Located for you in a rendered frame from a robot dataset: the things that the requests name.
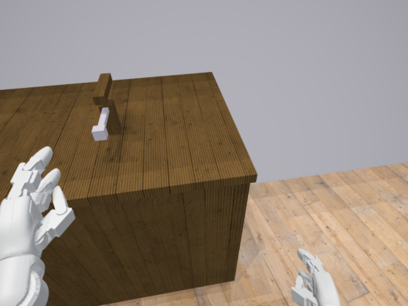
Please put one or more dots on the tap lever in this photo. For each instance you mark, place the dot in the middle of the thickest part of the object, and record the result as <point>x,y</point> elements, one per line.
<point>100,132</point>

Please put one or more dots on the counter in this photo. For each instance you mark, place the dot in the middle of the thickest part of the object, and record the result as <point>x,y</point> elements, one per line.
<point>159,206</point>

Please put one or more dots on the robot left hand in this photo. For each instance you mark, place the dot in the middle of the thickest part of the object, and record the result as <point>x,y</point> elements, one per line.
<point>20,212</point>

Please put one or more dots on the robot right hand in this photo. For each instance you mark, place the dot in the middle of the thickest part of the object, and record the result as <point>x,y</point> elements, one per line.
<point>321,290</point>

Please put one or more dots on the left robot forearm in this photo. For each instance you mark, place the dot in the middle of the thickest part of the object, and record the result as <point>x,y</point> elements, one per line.
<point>21,282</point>

